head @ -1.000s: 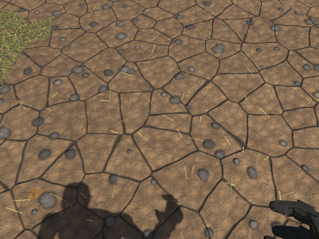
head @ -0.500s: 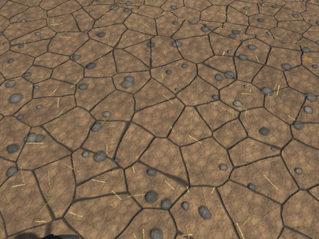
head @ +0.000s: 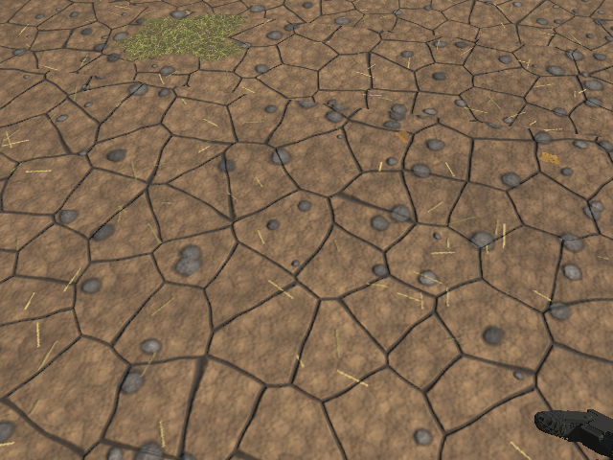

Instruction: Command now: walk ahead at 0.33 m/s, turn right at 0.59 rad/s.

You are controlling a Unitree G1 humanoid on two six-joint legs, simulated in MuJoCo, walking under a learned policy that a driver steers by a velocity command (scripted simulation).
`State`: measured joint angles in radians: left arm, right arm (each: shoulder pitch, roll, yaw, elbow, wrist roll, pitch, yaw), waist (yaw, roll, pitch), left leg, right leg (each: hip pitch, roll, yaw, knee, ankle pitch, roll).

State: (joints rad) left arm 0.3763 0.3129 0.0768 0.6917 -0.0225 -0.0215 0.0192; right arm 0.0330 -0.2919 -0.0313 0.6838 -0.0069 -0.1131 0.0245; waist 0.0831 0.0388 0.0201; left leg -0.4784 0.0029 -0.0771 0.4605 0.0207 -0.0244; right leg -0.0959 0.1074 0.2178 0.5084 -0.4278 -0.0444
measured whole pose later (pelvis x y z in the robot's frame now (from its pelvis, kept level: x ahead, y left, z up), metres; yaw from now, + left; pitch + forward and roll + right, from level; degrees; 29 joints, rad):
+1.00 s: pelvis +0.30 -0.05 +0.00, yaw -26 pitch +2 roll +0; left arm 0.39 0.31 0.07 0.72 -0.01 -0.03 0.01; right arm 0.08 -0.29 -0.05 0.77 0.00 -0.10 0.05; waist 0.05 -0.02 0.00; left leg -0.41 -0.01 0.03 0.54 -0.17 0.04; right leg -0.12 0.02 0.11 0.65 -0.47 -0.02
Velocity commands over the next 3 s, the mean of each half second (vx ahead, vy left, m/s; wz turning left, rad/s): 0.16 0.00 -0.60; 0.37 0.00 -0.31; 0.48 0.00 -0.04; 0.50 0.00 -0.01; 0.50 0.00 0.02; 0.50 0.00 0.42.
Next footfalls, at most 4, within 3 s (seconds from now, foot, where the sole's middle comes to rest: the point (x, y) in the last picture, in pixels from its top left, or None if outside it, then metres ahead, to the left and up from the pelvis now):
0.48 right None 0.15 -0.13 -0.76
0.96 left None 0.44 0.00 -0.76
1.48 right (511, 392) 0.65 -0.35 -0.76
2.02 left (456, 258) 1.01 -0.25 -0.76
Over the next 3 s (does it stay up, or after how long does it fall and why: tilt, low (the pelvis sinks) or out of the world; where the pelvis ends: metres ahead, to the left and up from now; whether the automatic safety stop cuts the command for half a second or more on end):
stays up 1.28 -0.49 0.00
